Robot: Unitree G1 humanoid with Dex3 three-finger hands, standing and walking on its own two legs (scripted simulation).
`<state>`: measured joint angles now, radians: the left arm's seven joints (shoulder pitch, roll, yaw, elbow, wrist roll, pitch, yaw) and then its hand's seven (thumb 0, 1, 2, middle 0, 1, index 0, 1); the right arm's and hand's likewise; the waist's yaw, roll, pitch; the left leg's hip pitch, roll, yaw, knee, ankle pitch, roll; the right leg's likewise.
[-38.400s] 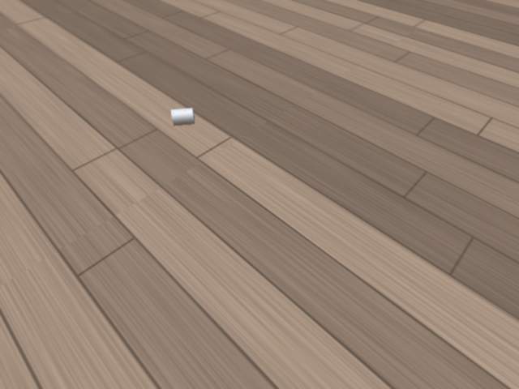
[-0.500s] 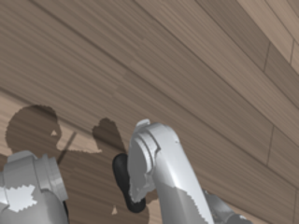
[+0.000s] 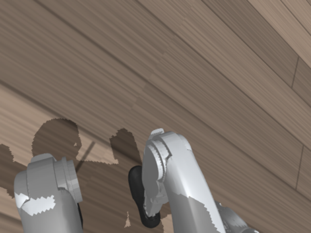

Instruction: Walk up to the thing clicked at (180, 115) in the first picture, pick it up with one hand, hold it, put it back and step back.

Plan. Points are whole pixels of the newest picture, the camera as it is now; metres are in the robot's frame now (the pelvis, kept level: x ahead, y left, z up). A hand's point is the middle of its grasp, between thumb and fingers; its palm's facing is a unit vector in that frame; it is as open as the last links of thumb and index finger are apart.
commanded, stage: withdraw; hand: left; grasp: from above
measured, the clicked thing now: out of the picture +0.44 +0.39 -0.27
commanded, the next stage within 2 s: home in 0.64 s
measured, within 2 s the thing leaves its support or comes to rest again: neither
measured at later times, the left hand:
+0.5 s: hand out of the picture +0.42 +0.38 -0.10, palm faces -0.47 -0.13 -0.87, open 14.0 cm
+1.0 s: hand out of the picture +0.38 +0.38 -0.03, palm faces -0.37 -0.23 -0.90, open 12.3 cm
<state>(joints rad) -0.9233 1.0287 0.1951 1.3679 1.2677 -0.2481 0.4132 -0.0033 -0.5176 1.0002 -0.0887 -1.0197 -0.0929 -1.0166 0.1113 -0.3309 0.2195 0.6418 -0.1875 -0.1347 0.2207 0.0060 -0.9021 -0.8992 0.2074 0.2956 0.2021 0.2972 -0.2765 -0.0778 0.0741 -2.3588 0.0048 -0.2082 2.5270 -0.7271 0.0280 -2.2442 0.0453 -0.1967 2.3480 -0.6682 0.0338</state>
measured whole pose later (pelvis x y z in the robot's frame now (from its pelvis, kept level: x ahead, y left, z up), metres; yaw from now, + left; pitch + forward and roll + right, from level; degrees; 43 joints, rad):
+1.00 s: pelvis -0.01 +0.00 +0.08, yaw +7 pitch +36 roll -9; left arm -0.66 0.74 0.12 0.92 0.97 -0.18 0.09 0.00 -0.06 0.85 -0.20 -0.60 -0.19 -0.61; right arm 0.21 -0.27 0.04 0.66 -0.04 0.04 0.12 0.01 -0.89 -0.90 0.21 0.30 0.20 0.30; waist -0.13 0.05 -0.13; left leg -2.17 0.00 -0.08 2.21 -0.68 0.04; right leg -2.09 0.02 -0.09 2.11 -0.66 0.03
